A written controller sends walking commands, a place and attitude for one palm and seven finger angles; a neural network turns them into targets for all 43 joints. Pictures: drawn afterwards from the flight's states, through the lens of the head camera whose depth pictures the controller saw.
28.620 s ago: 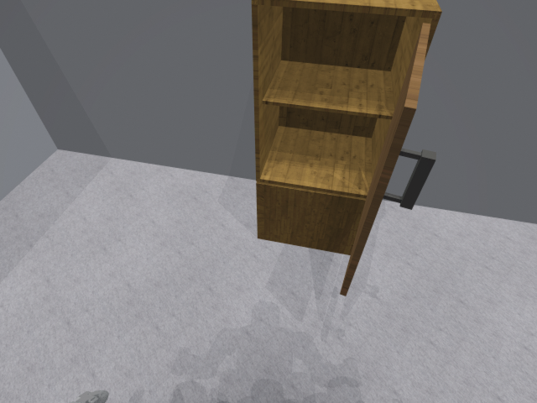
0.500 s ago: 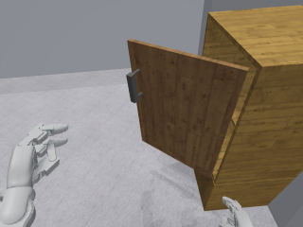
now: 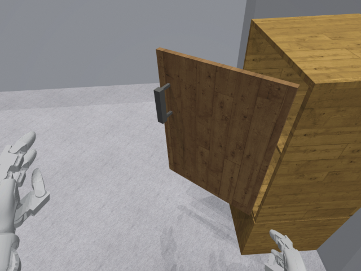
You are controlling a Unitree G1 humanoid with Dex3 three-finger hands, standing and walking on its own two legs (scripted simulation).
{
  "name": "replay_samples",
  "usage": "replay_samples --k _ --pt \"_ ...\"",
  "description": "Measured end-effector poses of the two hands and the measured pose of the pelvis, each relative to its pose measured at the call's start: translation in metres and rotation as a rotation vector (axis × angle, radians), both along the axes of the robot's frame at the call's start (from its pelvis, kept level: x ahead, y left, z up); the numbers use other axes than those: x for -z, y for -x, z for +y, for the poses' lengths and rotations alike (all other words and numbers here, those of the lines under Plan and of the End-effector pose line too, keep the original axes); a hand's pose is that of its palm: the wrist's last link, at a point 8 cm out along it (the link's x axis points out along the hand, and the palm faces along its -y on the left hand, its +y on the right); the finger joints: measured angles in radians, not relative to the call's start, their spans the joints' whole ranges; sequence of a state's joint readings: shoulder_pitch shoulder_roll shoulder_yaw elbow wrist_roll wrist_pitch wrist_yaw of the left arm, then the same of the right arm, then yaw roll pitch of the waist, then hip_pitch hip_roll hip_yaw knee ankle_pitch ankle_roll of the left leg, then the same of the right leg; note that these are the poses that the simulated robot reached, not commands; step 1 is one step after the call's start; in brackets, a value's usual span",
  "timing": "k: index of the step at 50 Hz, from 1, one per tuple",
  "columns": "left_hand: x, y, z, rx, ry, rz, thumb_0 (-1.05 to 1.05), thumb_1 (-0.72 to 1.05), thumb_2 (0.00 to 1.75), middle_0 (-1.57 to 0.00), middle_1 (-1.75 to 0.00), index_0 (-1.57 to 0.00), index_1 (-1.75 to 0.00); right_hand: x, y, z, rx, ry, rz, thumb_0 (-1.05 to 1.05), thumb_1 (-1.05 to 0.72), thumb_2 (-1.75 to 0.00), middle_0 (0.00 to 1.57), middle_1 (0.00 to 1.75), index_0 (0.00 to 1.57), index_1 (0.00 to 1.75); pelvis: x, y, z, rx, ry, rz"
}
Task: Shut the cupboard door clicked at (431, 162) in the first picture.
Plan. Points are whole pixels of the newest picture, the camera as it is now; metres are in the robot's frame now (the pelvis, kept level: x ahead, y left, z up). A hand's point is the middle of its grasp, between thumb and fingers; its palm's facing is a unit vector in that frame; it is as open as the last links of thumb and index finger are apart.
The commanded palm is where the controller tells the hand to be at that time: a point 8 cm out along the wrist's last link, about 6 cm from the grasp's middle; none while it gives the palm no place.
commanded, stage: step back with the hand held close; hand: left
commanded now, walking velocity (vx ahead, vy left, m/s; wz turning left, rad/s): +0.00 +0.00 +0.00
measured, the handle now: (164, 103) +0.63 +0.13 +0.05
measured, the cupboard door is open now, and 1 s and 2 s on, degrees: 51 51 51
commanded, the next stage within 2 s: stop stepping back and stand still in 1.64 s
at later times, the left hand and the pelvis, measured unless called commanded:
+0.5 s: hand (36, 193) +0.19 +0.28 +0.16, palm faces +0.35 -0.78 -0.52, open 7.4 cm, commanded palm +0.13 +0.32 +0.17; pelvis -0.02 +0.02 -0.01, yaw -1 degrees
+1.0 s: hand out of the picture +0.12 +0.29 +0.16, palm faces +0.47 -0.75 -0.47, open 7.4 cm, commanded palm +0.06 +0.32 +0.17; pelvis -0.09 +0.03 -0.03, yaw +0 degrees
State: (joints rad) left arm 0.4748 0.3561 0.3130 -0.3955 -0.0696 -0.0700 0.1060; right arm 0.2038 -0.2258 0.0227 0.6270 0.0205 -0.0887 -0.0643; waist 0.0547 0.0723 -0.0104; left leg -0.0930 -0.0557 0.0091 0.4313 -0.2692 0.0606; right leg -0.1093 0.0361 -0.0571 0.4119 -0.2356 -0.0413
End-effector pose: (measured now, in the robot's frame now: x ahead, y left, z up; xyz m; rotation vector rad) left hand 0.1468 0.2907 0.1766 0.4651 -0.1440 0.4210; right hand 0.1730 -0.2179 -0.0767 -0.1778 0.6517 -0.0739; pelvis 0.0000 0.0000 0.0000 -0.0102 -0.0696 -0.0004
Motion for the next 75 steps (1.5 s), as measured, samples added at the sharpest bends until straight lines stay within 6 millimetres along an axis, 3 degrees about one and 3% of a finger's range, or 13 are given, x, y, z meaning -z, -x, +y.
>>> replay_samples --k 5,19,25,30,40,49,58,65,70,75 --pt "-0.007 -0.002 0.005 -0.01 -0.028 -0.008 0.01 0.89 0.89 -0.21 -0.3 -0.21 -0.3 0.004 0.002 0.0 0.008 -0.014 0.015 0.01 -0.91 -0.9 0.2 0.3 0.2 0.3 0.0 -0.001 0.0 0.004 0.0 0.0" --pt "0.008 -0.011 0.014 0.044 -0.07 0.042 0.01 0.89 0.89 -0.21 -0.3 -0.21 -0.3 0.012 0.019 -0.021 0.102 0.057 0.121 0.01 -0.91 -0.9 0.2 0.3 0.2 0.3 0.007 0.004 0.012 0.002 0.007 0.088" --pt "-0.001 -0.007 0.024 0.079 -0.131 0.018 0.01 0.89 0.89 -0.21 -0.3 -0.21 -0.3 0.007 0.031 -0.018 0.14 0.079 0.118 0.01 -0.91 -0.9 0.2 0.3 0.2 0.3 0.01 0.015 0.02 0.017 0.0 0.095" --pt "-0.004 0.007 0.032 0.083 -0.152 -0.015 0.01 0.89 0.89 -0.21 -0.3 -0.21 -0.3 0.002 0.044 -0.009 0.142 0.08 0.094 0.01 -0.91 -0.9 0.2 0.3 0.2 0.3 0.012 0.031 0.025 0.027 0.002 0.092" --pt "0.013 0.045 0.043 0.038 -0.123 -0.064 0.01 0.89 0.89 -0.21 -0.3 -0.21 -0.3 0.007 0.085 0.001 0.107 0.112 0.091 0.01 -0.91 -0.9 0.2 0.3 0.2 0.3 0.022 0.063 0.03 0.018 0.016 0.075" --pt "0.0 0.067 0.036 0.044 -0.18 -0.184 0.01 0.89 0.89 -0.21 -0.3 -0.21 -0.3 0.019 0.115 -0.001 0.088 0.113 0.103 0.01 -0.91 -0.9 0.2 0.3 0.2 0.3 0.03 0.083 0.026 0.008 0.018 0.053" --pt "0.002 0.078 0.027 0.055 -0.211 -0.204 0.01 0.89 0.89 -0.21 -0.3 -0.21 -0.3 0.028 0.133 -0.013 0.094 0.105 0.111 0.01 -0.91 -0.9 0.2 0.3 0.2 0.3 0.036 0.101 0.018 -0.006 0.007 0.058" --pt "0.003 0.095 0.022 0.097 -0.2 -0.196 0.01 0.88 0.89 -0.21 -0.3 -0.21 -0.3 0.022 0.148 -0.013 0.081 0.129 0.163 0.01 -0.91 -0.9 0.2 0.3 0.2 0.3 0.031 0.115 0.018 -0.04 0.003 0.087" --pt "-0.005 0.116 0.035 0.083 -0.27 -0.207 0.01 0.88 0.89 -0.22 -0.3 -0.22 -0.3 0.02 0.15 -0.008 0.076 0.152 0.127 0.01 -0.91 -0.9 0.2 0.3 0.2 0.3 0.034 0.121 0.022 -0.07 0.048 0.082" --pt "-0.014 0.135 0.054 -0.034 -0.23 -0.222 0.01 0.88 0.89 -0.21 -0.3 -0.22 -0.3 0.014 0.143 0.006 0.05 0.118 0.106 0.01 -0.91 -0.9 0.2 0.3 0.2 0.3 0.023 0.123 0.02 -0.046 0.073 0.142"
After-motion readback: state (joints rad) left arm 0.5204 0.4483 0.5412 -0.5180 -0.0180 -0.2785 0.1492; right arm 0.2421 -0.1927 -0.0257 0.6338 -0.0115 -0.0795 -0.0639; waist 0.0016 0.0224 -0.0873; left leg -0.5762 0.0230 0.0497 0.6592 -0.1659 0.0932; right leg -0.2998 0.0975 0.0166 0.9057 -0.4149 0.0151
